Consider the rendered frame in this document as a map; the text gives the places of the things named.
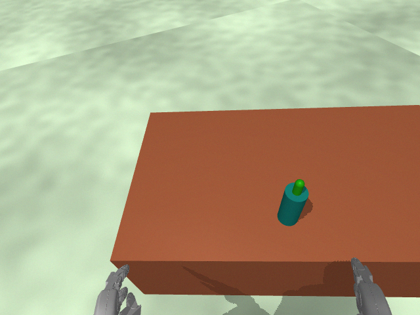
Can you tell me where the bottle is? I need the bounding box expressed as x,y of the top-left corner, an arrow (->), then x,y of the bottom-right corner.
278,179 -> 309,226

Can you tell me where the left robot hand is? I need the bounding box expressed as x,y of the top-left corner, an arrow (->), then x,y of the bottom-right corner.
94,264 -> 141,315

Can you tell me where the right robot hand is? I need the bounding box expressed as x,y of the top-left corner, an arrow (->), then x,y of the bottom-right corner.
351,257 -> 392,315

